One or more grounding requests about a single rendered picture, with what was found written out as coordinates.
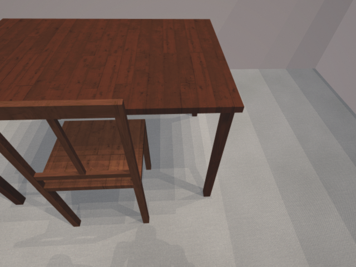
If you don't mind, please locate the table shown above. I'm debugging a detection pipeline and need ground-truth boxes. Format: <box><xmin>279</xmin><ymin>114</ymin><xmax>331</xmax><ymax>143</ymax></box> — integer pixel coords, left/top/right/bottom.
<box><xmin>0</xmin><ymin>18</ymin><xmax>244</xmax><ymax>205</ymax></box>

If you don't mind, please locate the chair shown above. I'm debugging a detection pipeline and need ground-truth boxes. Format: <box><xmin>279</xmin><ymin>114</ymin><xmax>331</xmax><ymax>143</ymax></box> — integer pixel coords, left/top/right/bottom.
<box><xmin>0</xmin><ymin>99</ymin><xmax>151</xmax><ymax>227</ymax></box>

